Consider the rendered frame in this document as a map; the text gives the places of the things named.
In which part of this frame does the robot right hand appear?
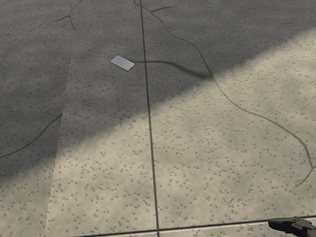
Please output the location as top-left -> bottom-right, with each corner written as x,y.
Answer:
268,216 -> 316,237

